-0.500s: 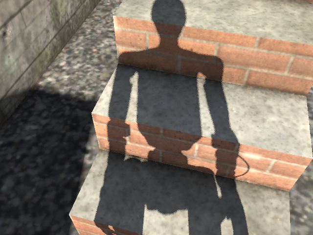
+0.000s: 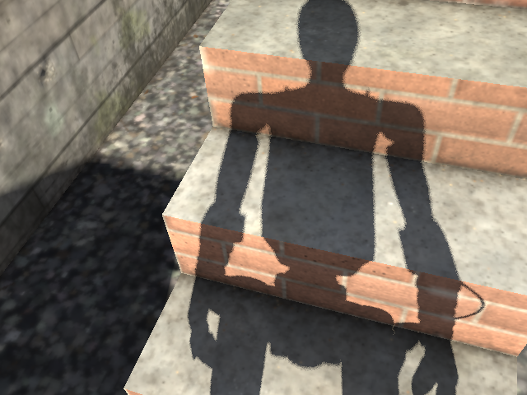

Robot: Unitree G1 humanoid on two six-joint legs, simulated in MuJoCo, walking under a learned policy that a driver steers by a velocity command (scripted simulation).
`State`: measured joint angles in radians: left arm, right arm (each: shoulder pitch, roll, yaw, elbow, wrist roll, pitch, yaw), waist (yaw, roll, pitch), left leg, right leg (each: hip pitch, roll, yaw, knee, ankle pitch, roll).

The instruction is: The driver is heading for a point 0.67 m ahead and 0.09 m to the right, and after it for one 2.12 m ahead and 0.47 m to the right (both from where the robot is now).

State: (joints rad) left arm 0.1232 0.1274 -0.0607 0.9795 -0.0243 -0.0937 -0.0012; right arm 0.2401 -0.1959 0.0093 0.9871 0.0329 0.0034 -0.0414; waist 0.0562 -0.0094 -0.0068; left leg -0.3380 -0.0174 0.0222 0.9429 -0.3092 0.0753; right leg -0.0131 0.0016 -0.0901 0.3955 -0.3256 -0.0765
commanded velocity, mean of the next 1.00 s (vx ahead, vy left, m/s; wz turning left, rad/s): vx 0.50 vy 0.00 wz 0.00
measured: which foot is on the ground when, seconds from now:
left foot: up 0.00-0.30, down 0.32-0.80, up 0.82-1.00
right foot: down 0.00-0.34, up 0.36-0.76, down 0.78-1.00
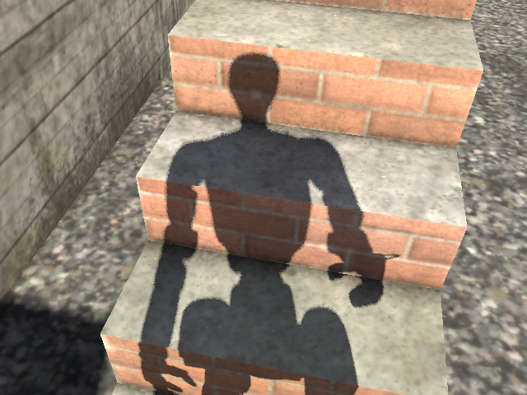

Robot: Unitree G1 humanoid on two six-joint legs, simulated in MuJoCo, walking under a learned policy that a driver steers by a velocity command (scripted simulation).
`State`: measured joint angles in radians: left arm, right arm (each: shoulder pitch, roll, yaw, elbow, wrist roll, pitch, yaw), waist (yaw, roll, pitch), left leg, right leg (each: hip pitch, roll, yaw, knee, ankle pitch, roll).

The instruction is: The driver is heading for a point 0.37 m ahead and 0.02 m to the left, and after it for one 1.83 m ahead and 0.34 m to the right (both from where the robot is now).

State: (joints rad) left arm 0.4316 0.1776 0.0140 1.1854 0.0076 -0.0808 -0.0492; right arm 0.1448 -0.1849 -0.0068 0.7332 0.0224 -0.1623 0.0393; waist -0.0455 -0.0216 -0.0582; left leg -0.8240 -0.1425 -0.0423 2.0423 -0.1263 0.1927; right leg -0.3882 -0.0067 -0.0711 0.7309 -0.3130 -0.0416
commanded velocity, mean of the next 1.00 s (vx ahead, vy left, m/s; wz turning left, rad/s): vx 0.27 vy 0.00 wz -0.14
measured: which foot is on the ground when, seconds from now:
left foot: up 0.00-0.30, down 0.32-0.78, up 0.80-1.00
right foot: down 0.00-0.40, up 0.42-0.78, down 0.80-1.00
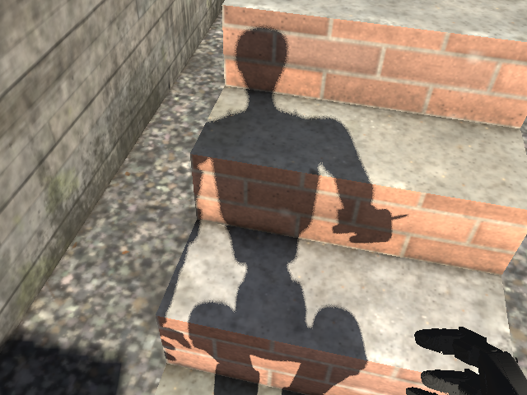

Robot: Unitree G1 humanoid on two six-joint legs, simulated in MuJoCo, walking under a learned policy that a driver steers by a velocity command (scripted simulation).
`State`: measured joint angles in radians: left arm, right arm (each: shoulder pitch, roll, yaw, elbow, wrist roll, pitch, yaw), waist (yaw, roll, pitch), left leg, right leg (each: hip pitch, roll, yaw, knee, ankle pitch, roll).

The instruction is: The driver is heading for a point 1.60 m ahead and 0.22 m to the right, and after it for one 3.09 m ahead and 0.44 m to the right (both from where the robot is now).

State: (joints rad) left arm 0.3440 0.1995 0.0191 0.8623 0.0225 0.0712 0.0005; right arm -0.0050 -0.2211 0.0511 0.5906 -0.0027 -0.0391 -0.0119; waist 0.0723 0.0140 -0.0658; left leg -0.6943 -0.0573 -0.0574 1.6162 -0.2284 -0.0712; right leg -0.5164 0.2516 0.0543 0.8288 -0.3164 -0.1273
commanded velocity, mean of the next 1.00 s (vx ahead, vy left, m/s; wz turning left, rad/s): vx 0.20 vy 0.00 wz -0.42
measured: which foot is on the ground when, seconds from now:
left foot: up 0.00-0.16, down 0.18-0.54, up 0.56-0.88, down 0.90-1.00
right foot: down 0.00-0.18, up 0.20-0.52, down 0.54-0.96, up 0.98-1.00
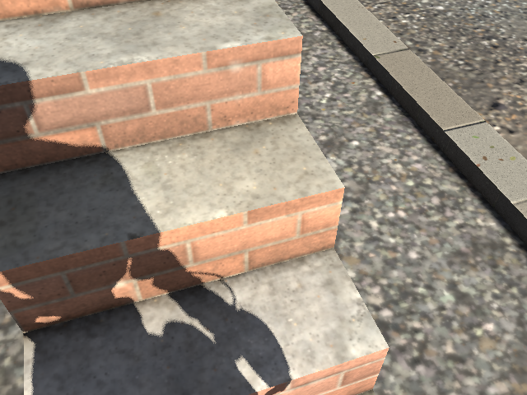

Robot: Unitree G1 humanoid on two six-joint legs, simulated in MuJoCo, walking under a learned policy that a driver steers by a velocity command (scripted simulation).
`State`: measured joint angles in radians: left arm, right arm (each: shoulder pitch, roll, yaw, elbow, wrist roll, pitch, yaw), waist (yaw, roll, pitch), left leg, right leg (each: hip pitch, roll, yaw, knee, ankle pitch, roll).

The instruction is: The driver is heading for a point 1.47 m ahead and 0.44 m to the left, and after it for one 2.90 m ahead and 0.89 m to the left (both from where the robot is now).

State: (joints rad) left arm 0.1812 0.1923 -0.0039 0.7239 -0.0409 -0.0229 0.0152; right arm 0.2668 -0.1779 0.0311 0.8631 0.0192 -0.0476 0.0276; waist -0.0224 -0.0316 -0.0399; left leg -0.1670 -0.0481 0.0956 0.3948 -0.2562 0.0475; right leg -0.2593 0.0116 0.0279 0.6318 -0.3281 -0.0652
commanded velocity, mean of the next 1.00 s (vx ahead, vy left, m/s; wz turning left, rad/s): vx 0.49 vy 0.00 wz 0.35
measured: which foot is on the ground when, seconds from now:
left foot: down 0.00-0.28, up 0.30-0.64, down 0.66-1.00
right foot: up 0.00-0.26, down 0.28-0.64, up 0.66-1.00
